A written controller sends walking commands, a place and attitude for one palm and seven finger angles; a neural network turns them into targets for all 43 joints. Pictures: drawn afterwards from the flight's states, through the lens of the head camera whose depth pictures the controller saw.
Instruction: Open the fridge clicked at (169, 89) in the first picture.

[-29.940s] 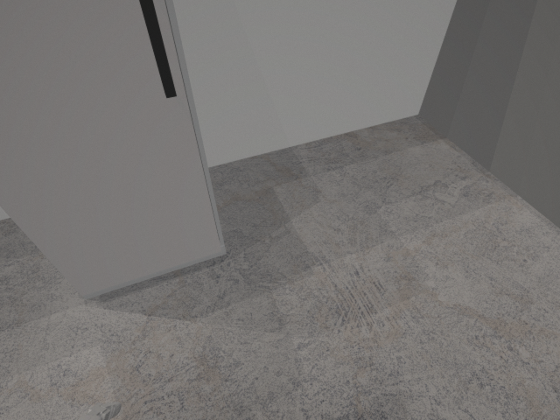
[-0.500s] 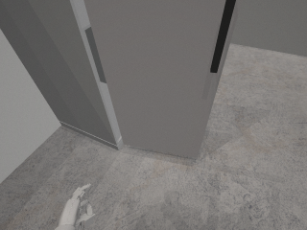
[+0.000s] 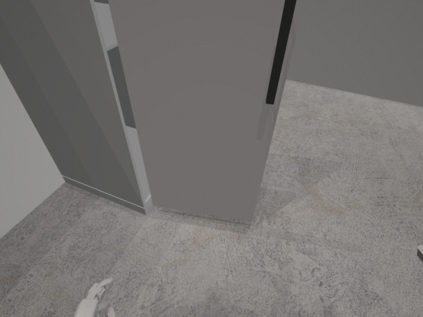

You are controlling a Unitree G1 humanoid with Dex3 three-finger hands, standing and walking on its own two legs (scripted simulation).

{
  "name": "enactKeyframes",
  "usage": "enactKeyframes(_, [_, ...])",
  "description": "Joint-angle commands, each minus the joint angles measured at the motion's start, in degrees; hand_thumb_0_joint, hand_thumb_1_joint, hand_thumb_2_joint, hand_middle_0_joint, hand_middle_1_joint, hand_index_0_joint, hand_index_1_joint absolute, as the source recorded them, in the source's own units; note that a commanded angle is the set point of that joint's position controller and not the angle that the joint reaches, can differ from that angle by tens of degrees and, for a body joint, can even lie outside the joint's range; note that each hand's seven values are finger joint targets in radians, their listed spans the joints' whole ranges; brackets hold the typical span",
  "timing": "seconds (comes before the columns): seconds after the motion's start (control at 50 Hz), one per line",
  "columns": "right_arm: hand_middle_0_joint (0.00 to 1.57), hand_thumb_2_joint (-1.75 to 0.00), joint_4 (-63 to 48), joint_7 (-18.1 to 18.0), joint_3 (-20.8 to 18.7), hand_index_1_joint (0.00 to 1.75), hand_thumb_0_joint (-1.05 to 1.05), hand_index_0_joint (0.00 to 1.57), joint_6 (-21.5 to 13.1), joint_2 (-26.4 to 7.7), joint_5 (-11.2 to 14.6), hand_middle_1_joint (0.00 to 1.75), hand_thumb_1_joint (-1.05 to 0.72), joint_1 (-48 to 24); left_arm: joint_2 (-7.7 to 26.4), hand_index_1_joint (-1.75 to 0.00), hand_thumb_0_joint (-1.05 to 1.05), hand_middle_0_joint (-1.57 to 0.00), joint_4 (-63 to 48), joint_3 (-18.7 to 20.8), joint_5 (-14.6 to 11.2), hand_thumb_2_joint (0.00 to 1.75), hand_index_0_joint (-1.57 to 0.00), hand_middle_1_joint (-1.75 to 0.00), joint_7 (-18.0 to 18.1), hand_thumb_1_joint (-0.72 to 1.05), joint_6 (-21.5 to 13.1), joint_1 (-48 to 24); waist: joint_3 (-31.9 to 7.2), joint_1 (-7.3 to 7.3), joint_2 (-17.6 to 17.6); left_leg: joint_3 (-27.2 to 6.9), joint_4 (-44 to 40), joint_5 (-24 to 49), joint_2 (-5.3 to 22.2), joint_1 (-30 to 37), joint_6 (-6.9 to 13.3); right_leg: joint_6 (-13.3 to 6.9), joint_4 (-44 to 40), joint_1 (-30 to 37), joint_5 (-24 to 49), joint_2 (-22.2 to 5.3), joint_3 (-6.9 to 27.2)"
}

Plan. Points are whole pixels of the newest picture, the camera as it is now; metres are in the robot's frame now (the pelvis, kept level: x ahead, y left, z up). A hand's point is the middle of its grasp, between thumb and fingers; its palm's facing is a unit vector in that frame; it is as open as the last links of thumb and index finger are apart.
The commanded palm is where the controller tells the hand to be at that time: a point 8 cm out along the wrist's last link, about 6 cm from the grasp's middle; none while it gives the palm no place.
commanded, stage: stop stepping back and stand still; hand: right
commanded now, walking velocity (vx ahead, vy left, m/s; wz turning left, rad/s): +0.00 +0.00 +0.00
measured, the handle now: (278, 54) +0.74 -0.15 +0.21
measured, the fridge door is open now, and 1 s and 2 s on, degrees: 77 77 77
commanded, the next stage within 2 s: let the arm hang, fingers relaxed in 0.42 s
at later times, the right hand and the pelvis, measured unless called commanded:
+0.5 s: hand out of the picture +0.18 -0.29 +0.16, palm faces +0.44 +0.79 -0.42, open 7.4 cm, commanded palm none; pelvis -0.02 -0.02 +0.01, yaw +1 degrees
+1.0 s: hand out of the picture -0.03 -0.22 -0.17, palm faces +0.02 +0.98 -0.21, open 7.3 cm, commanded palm none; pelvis -0.04 -0.01 +0.00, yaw -3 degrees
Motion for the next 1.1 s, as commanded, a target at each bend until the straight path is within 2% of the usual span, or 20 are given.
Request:
enactKeyframes(0.0, [0.20, -0.90, -15.8, -0.7, -7.4, 0.30, 0.00, 0.20, -4.9, -14.3, 0.0, 0.30, -0.90, -7.0, 6.0, -0.30, 0.00, -0.20, -10.4, 1.8, 0.1, 0.90, -0.20, -0.30, -0.2, 0.90, -4.1, -7.6, 3.4, 0.74, 3.9, -8.9, -10.3, 0.8, 6.0, -1.0, 2.4, -2.8, -4.1, -4.8, 1.8, -1.8, 2.9])
enactKeyframes(0.04, [0.20, -0.90, -17.2, -0.7, -8.5, 0.30, 0.00, 0.20, -5.3, -14.8, 0.2, 0.30, -0.90, -5.1, 6.2, -0.30, 0.00, -0.20, -10.8, 2.1, 0.2, 0.90, -0.20, -0.30, -0.6, 0.90, -4.3, -7.8, 1.6, 0.60, -2.4, -8.6, -9.6, 2.9, 5.8, -1.5, 2.8, -2.4, -5.2, -1.9, 4.1, -1.7, 2.9])
enactKeyframes(0.08, [0.20, -0.90, -18.4, -0.8, -8.8, 0.30, 0.00, 0.20, -6.1, -14.1, 0.4, 0.30, -0.90, -3.4, 5.9, -0.30, 0.00, -0.20, -11.2, 1.6, 0.2, 0.90, -0.20, -0.30, -0.7, 0.90, -4.4, -7.6, 0.0, 0.35, -9.4, -4.6, -4.8, 6.5, 2.2, 1.1, 1.4, -2.6, -10.4, -1.9, 6.6, -4.1, 5.8])
enactKeyframes(0.12, [0.20, -0.90, -17.6, -0.9, -9.2, 0.30, 0.00, 0.20, -6.2, -13.6, 0.5, 0.30, -0.90, -1.6, 5.7, -0.30, 0.00, -0.20, -11.8, 1.5, 0.0, 0.90, -0.20, -0.30, -0.9, 0.90, -4.4, -7.5, -1.3, -0.07, -11.7, -1.0, -1.1, 8.8, -0.1, 4.4, -0.1, -3.1, -13.8, -3.4, 8.4, -6.6, 8.5])
enactKeyframes(0.2, [0.20, -0.90, -14.9, -0.7, -8.6, 0.30, 0.00, 0.20, -5.9, -12.3, 0.6, 0.30, -0.90, -1.6, 5.9, -0.30, 0.00, -0.20, -12.2, 1.5, -0.2, 0.90, -0.20, -0.30, -0.9, 0.90, -4.1, -7.3, -0.8, 0.02, -5.7, -0.9, -3.4, 10.8, 0.1, 6.6, -0.5, -2.5, -13.4, -5.0, 8.5, -6.5, 7.0])
enactKeyframes(0.28, [0.20, -0.90, -14.1, -0.6, -7.5, 0.30, 0.00, 0.20, -5.7, -11.6, 0.8, 0.30, -0.90, -2.1, 5.9, -0.30, 0.00, -0.20, -12.2, 1.7, -0.2, 0.90, -0.20, -0.30, -0.7, 0.90, -3.9, -7.4, -1.1, 0.28, -3.7, -3.7, -7.2, 11.5, 1.7, 5.6, 0.1, -1.8, -11.6, -3.8, 4.0, -4.2, 4.5])
enactKeyframes(0.48, [0.20, -0.90, -17.1, -1.1, -7.4, 0.30, 0.00, 0.20, -5.6, -12.7, 0.2, 0.30, -0.90, -4.2, 5.9, -0.30, 0.00, -0.20, -12.1, 1.8, 0.2, 0.90, -0.20, -0.30, 0.0, 0.90, -3.9, -8.5, -0.4, 0.10, -4.0, -4.8, -11.4, 5.5, 2.1, 3.9, 0.5, -1.7, -12.3, -3.1, -0.8, -2.7, 4.4])
enactKeyframes(0.5, [0.20, -0.90, 29.7, 7.4, 15.8, 0.30, 0.00, 0.20, 3.8, -4.0, -2.7, 0.30, -0.90, -4.1, 18.3, -0.30, 0.00, -0.20, 4.0, 5.6, 0.2, 0.90, -0.20, -0.30, -5.2, 0.90, -3.9, -9.8, 1.4, 3.74, -5.4, -2.4, -2.5, 16.6, 6.6, -2.4, 1.1, -2.8, -2.0, -5.4, 13.6, -4.9, 7.1])
enactKeyframes(0.52, [0.20, -0.90, 30.8, 8.3, 13.9, 0.30, 0.00, 0.20, 8.2, -4.2, -2.0, 0.30, -0.90, -4.7, 15.1, -0.30, 0.00, -0.20, 2.3, 5.3, -0.4, 0.90, -0.20, -0.30, -5.4, 0.90, 0.6, -7.5, -1.1, 2.38, -7.8, -2.8, -2.3, 9.4, 5.4, -3.1, 0.9, -2.3, -4.9, -4.6, 15.0, -6.2, 6.8])
enactKeyframes(0.56, [0.20, -0.90, 32.2, 8.5, 14.5, 0.30, 0.00, 0.20, 9.1, -2.9, -1.7, 0.30, -0.90, -6.2, 14.7, -0.30, 0.00, -0.20, 1.2, 4.6, 0.0, 0.90, -0.20, -0.30, -5.0, 0.90, 2.7, -7.8, -1.7, 1.57, -8.0, -0.7, 2.8, -0.7, 2.3, -2.5, 0.7, -4.7, -8.1, -8.5, 11.8, -8.8, 10.9])
enactKeyframes(0.62, [0.20, -0.90, 40.7, 8.6, 15.3, 0.30, 0.00, 0.20, 9.1, -6.3, -2.3, 0.30, -0.90, -10.3, 15.9, -0.30, 0.00, -0.20, 2.1, 3.7, 1.0, 0.90, -0.20, -0.30, -4.9, 0.90, 4.5, -9.1, 0.2, 0.53, 3.4, -2.1, 0.0, 0.8, 2.3, 1.5, 1.7, -5.6, -8.7, -11.9, 7.0, -7.6, 12.9])
enactKeyframes(0.68, [0.20, -0.90, 49.9, 8.7, 16.8, 0.30, 0.00, 0.20, 9.2, -8.7, -2.5, 0.30, -0.90, -15.5, 13.0, -0.30, 0.00, -0.20, 4.6, 3.0, 0.9, 0.90, -0.20, -0.30, -5.0, 0.90, 6.3, -7.4, 0.9, 1.96, 14.2, -9.2, -11.2, -1.8, 9.6, -4.0, 4.9, -3.0, -0.2, -7.0, 0.1, -0.3, 6.0])
enactKeyframes(0.72, [0.20, -0.90, 54.3, 8.3, 17.8, 0.30, 0.00, 0.20, 10.0, -8.7, -2.2, 0.30, -0.90, -19.7, 11.8, -0.30, 0.00, -0.20, 6.9, 2.8, 1.4, 0.90, -0.20, -0.30, -4.7, 0.90, 7.9, -5.0, 2.3, 3.14, 12.3, -11.4, -17.0, -10.2, 12.2, -10.9, 7.0, -2.5, 5.9, -0.8, -2.3, 1.4, 2.7])
enactKeyframes(0.78, [0.20, -0.90, 60.0, 8.0, 18.7, 0.30, 0.00, 0.20, 10.3, -7.8, -2.0, 0.30, -0.90, -21.1, 10.9, -0.30, 0.00, -0.20, 9.6, 2.5, 1.6, 0.90, -0.20, -0.30, -4.7, 0.90, 8.3, -2.9, 3.5, 3.87, 0.1, -8.2, -13.5, -11.0, 9.1, -12.7, 5.3, -2.8, -0.3, 2.0, -0.1, -0.6, 5.2])
enactKeyframes(0.82, [0.20, -0.90, 63.8, 8.1, 18.8, 0.30, 0.00, 0.20, 10.2, -7.0, -1.8, 0.30, -0.90, -18.9, 13.1, -0.30, 0.00, -0.20, 10.6, 2.6, 1.9, 0.90, -0.20, -0.30, -4.5, 0.90, 8.0, -4.5, 4.3, 2.00, -9.1, -4.9, -8.6, -10.1, 4.0, -6.2, 2.7, -3.6, -10.9, -5.6, -5.9, -4.1, 11.4])
enactKeyframes(0.86, [0.20, -0.90, 67.7, 8.3, 18.2, 0.30, 0.00, 0.20, 10.0, -7.6, -1.8, 0.30, -0.90, -15.8, 15.2, -0.30, 0.00, -0.20, 11.3, 3.2, 1.7, 0.90, -0.20, -0.30, -4.4, 0.90, 7.7, -6.5, 3.3, -0.23, -12.3, -3.0, -6.1, -6.4, 2.2, 2.1, 2.1, -4.5, -16.4, -11.7, -13.5, -5.5, 14.5])
enactKeyframes(0.9, [0.20, -0.90, 70.9, 8.4, 17.8, 0.30, 0.00, 0.20, 9.5, -7.0, -1.7, 0.30, -0.90, -13.9, 15.5, -0.30, 0.00, -0.20, 12.6, 3.6, 1.6, 0.90, -0.20, -0.30, -3.9, 0.90, 7.5, -6.6, 0.1, -0.98, -12.4, -3.2, -6.4, -2.1, 2.3, 5.8, 2.7, -4.4, -15.9, -10.1, -11.2, -5.2, 13.3])
enactKeyframes(0.96, [0.20, -0.90, 73.5, 8.4, 18.1, 0.30, 0.00, 0.20, 8.7, -7.1, -1.5, 0.30, -0.90, -15.7, 14.0, -0.30, 0.00, -0.20, 14.6, 3.6, 1.1, 0.90, -0.20, -0.30, -3.7, 0.90, 7.3, -4.2, -0.8, 0.36, -4.2, -6.1, -12.0, -0.6, 4.9, 4.7, 3.9, -3.5, -10.9, -4.9, -2.8, -3.4, 9.8])
enactKeyframes(0.98, [0.20, -0.90, 74.1, 8.4, 18.1, 0.30, 0.00, 0.20, 8.6, -7.4, -1.4, 0.30, -0.90, -16.8, 13.7, -0.30, 0.00, -0.20, 15.5, 3.6, 1.0, 0.90, -0.20, -0.30, -3.6, 0.90, 7.4, -3.0, -0.6, 0.98, -3.8, -6.9, -13.3, -1.6, 5.8, 3.6, 4.2, -3.2, -10.2, -3.4, -1.7, -3.1, 9.2])
enactKeyframes(1.08, [0.20, -0.90, 76.9, 8.4, 18.1, 0.30, 0.00, 0.20, 9.0, -8.9, -1.6, 0.30, -0.90, -19.8, 14.4, -0.30, 0.00, -0.20, 18.2, 3.8, 1.3, 0.90, -0.20, -0.30, -3.8, 0.90, 8.0, -2.5, 5.7, 1.65, -1.2, -6.5, -16.5, -10.6, 5.6, -2.4, 3.8, -3.2, -12.4, -2.8, -6.6, -3.5, 9.9])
